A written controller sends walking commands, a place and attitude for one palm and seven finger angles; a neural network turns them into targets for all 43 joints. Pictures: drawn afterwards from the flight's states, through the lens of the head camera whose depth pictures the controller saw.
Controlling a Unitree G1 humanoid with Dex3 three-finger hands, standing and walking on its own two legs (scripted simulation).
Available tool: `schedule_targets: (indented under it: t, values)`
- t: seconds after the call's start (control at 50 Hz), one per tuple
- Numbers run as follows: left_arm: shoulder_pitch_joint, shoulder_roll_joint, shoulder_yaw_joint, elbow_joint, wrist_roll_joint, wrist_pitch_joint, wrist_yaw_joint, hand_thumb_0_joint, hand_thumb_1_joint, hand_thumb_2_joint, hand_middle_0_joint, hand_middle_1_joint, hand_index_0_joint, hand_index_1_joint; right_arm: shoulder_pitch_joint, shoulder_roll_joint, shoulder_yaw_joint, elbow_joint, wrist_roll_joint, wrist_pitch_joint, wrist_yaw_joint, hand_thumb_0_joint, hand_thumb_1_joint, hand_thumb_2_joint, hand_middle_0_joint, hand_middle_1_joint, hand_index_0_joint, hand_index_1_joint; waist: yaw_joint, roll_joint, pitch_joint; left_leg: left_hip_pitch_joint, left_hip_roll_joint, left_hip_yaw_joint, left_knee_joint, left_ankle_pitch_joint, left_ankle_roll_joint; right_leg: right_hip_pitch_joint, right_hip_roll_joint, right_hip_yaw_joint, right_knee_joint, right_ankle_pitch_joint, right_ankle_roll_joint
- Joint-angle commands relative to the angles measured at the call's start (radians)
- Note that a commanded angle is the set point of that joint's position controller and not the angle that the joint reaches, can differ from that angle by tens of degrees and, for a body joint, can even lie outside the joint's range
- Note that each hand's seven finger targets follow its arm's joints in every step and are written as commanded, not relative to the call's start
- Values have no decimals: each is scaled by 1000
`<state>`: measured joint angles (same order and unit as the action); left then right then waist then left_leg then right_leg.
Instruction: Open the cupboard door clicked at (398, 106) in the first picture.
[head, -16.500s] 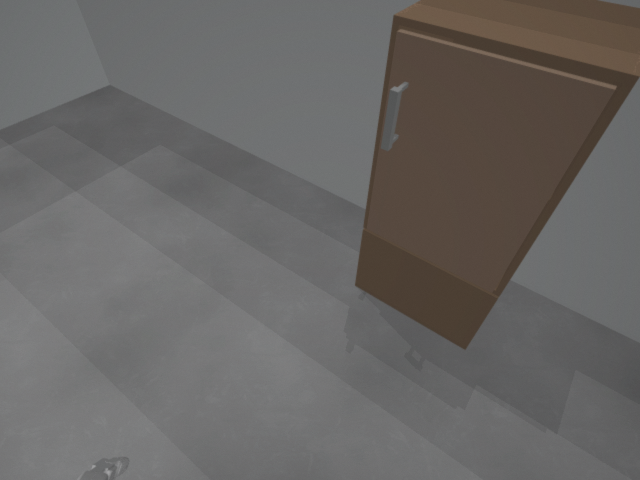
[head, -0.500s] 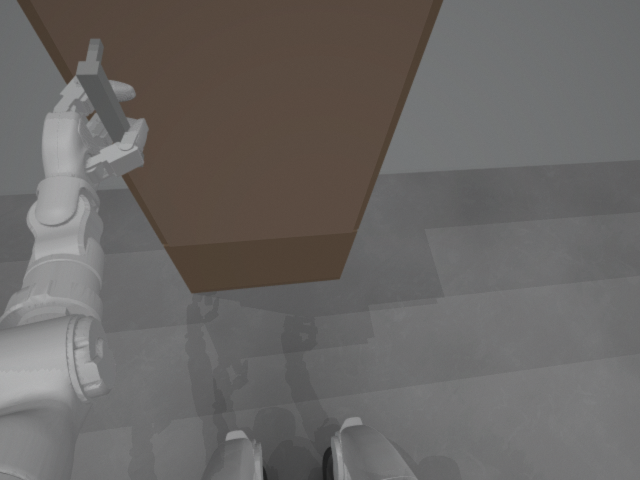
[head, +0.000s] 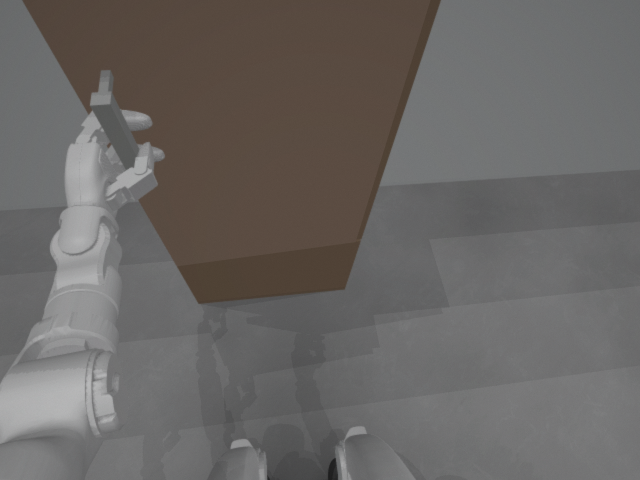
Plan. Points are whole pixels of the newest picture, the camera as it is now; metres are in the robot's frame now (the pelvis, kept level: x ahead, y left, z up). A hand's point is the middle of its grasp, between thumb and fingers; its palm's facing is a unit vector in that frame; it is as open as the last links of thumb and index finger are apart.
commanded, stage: pull the door open along its arc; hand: left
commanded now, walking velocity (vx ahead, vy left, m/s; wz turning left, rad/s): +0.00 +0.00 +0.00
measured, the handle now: (127, 135) +0.53 +0.21 +0.08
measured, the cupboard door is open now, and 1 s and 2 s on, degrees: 3 42 41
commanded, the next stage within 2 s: open thumb and fingers to let go in 0.82 s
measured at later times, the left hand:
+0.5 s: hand (199, 266) +0.35 +0.11 +0.07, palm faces +0.40 -0.92 +0.03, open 6.0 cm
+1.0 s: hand (269, 324) +0.28 +0.04 +0.07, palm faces +0.41 -0.91 -0.03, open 5.9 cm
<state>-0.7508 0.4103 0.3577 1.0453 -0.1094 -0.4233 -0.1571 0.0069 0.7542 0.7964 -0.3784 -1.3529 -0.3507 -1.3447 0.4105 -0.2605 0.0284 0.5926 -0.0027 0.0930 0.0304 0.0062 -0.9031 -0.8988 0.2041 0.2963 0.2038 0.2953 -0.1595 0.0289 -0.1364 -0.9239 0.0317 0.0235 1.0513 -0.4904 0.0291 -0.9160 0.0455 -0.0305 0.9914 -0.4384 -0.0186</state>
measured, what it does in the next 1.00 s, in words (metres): shifts its weight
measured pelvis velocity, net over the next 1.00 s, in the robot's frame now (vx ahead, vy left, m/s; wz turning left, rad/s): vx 0.01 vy -0.05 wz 0.09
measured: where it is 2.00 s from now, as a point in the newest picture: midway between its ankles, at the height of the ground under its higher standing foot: outside the picture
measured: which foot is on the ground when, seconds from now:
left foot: down 0.00-1.00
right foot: down 0.00-1.00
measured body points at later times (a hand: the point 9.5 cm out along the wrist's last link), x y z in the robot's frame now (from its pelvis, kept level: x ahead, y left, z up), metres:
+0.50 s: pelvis +0.01 -0.01 +0.01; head +0.06 -0.01 +0.46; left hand +0.32 +0.16 +0.07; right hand +0.18 -0.23 -0.09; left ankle +0.00 +0.10 -0.67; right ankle +0.01 -0.11 -0.67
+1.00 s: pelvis +0.01 -0.05 +0.01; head +0.04 -0.07 +0.46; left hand +0.25 +0.08 +0.07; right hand +0.20 -0.26 -0.08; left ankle +0.00 +0.10 -0.67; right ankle +0.01 -0.11 -0.67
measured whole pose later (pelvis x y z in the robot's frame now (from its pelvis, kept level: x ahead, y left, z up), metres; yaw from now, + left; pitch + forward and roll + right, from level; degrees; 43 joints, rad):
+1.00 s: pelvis +0.01 -0.05 +0.01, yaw +5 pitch +10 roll +1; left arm 0.18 -0.09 -0.24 0.12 0.10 -0.27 0.56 0.01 0.69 0.77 -0.34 -1.33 -0.36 -1.34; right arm 0.21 -0.19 0.01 0.55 -0.07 0.00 0.01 0.01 -0.90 -0.90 0.20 0.30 0.20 0.30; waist -0.03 0.03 -0.15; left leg -0.66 0.00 -0.05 0.94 -0.47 -0.04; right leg -0.67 0.02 -0.10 0.97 -0.49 -0.09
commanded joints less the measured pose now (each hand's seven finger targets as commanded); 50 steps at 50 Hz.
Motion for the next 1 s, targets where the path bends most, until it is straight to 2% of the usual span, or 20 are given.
schedule_targets:
  t: [0.0,0.04,0.06,0.14,0.16,0.18,0.2,0.22,0.28,0.34,0.36,0.38,0.44,0.48,0.54,0.62,0.82,0.88,0.9,0.98]
  values:
    - [-150,155,-3,-325,-43,-68,-15,0,900,900,-400,-1350,-400,-1350,84,-158,-75,-111,9,-24,-10,0,-900,-900,200,300,200,300,73,41,-466,308,-27,-32,-139,459,-1,351,14,8,-114,452,-4]
    - [-41,114,-27,-417,-56,-63,-12,0,900,900,-400,-1350,-400,-1350,63,-151,-78,-130,17,-28,-5,0,-900,-900,200,300,200,300,93,41,-448,316,-27,-23,-154,481,-2,381,12,7,-123,479,-6]
    - [30,86,-40,-445,-65,-57,-10,0,900,900,-400,-1350,-400,-1350,52,-146,-78,-140,19,-30,-3,0,-900,-900,200,300,200,300,100,16,-425,305,-28,-18,-163,471,0,397,12,6,-130,482,-5]
    - [211,48,-55,-587,-83,-53,8,0,900,900,-400,-1350,-400,-1350,8,-136,-79,-165,26,-43,0,0,-900,-900,200,300,200,300,122,6,-355,296,-31,-6,-190,448,0,424,6,7,-144,484,-5]
    - [218,4,71,-657,-155,-43,150,0,900,900,-400,-1350,-400,-1350,-37,-103,-76,-173,19,-55,-2,0,-900,-900,200,300,200,300,201,-1,-342,263,-34,1,-208,433,-14,434,4,-10,-152,450,-4]
    - [285,-47,6,-678,-121,-37,224,0,900,900,-400,-1350,-400,-1350,-48,-103,-71,-176,12,-68,2,0,-900,-900,200,300,200,300,180,16,-314,275,-33,-5,-210,418,-20,410,6,-18,-145,415,-5]
    - [337,-90,-11,-682,-113,-30,267,0,900,900,-400,-1350,-400,-1350,-57,-101,-71,-175,8,-74,7,0,-900,-900,200,300,200,300,173,0,-283,275,-31,-9,-211,406,-25,386,3,-25,-145,399,-4]
    - [367,-97,-12,-685,-95,-25,307,0,900,900,-400,-1350,-400,-1350,-62,-101,-70,-170,1,-76,10,0,-900,-900,200,300,200,300,171,-29,-272,261,-32,-10,-207,390,-25,384,-1,-24,-142,389,-3]
    - [383,-152,-74,-821,-13,-39,435,0,900,900,-400,-1350,-400,-1350,-86,-85,-74,-180,-24,-81,16,0,-900,-900,200,300,200,300,180,-9,-322,284,-34,-11,-190,431,-26,409,-13,-14,-111,422,-8]
    - [446,-257,-180,-868,83,-21,549,0,900,900,-400,-1350,-400,-1350,-117,-68,-72,-184,-42,-75,28,0,-900,-900,200,300,200,300,178,-1,-312,302,-30,-14,-184,439,-30,386,-23,-16,-102,414,-11]
    - [453,-285,-206,-893,104,-12,586,0,900,900,-400,-1350,-400,-1350,-130,-64,-73,-187,-46,-73,29,0,-900,-900,200,300,200,300,176,-6,-316,305,-30,-14,-181,437,-29,389,-25,-16,-103,414,-12]
    - [475,-309,-234,-896,124,-4,617,0,900,900,-400,-1350,-400,-1350,-134,-62,-76,-189,-50,-73,28,0,-900,-900,200,300,200,300,166,-72,-315,300,-30,-23,-175,422,-24,393,-20,-18,-108,406,-9]
    - [479,-378,-306,-946,155,22,676,0,900,900,-400,-1350,-400,-1350,-169,-53,-77,-194,-53,-68,21,0,-900,-900,200,300,200,300,160,-67,-316,307,-36,-20,-179,370,-23,410,-26,-7,-126,383,-9]
    - [503,-410,-350,-958,171,40,702,0,900,900,-400,-1350,-400,-1350,-184,-49,-74,-194,-55,-66,13,0,-900,-900,200,300,200,300,149,-90,-289,307,-37,-25,-185,340,-21,410,-28,-6,-145,359,-10]
    - [554,-462,-415,-996,192,57,720,0,900,900,-400,-1350,-400,-1350,-208,-35,-71,-196,-58,-66,5,0,-900,-900,200,300,200,300,151,-84,-275,318,-41,-23,-189,331,-20,428,-34,0,-157,367,-12]
    - [610,-499,-481,-1039,207,70,718,0,900,900,-400,-1350,-400,-1350,-233,-24,-66,-199,-61,-76,-6,0,-900,-900,200,300,200,300,143,-92,-244,319,-45,-20,-191,297,-17,440,-45,18,-190,360,-7]
    - [902,-615,-644,-1187,235,99,702,0,900,900,-400,-1350,-400,-1350,-271,5,-50,-230,-63,-133,-9,0,-900,-900,200,300,200,300,145,-115,-199,313,-55,-32,-185,262,-20,470,-74,45,-225,400,7]
    - [814,-580,-611,-1173,235,106,723,0,900,900,-400,-1350,-400,-1350,-277,4,-45,-214,-65,-144,-19,0,-900,-900,200,300,200,300,131,-121,-156,290,-59,-40,-167,208,-21,423,-84,72,-253,307,13]
    - [710,-549,-582,-1162,233,103,736,0,900,900,-400,-1350,-400,-1350,-288,1,-44,-198,-67,-145,-25,0,-900,-900,200,300,200,300,120,-124,-141,271,-61,-44,-154,187,-21,399,-93,90,-258,274,18]
    - [701,-534,-546,-1108,223,95,740,0,620,780,-380,-1320,-380,-1320,-299,10,-43,-184,-68,-152,-36,0,-900,-900,200,300,200,300,135,-149,-158,230,-69,-48,-138,153,-23,421,-116,151,-291,206,28]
